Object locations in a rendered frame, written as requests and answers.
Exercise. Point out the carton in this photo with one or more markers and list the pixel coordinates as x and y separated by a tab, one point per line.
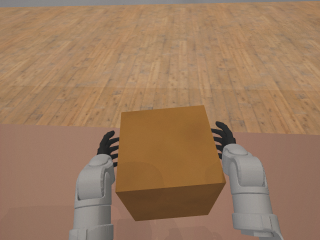
168	164

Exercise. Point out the robot right forearm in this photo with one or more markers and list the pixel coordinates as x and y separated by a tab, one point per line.
253	213

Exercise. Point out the robot left hand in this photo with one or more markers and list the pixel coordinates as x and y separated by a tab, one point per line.
104	146

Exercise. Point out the robot right hand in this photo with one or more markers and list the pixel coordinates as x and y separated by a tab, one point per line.
226	134

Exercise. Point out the robot left forearm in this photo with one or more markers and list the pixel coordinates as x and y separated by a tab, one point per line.
93	197

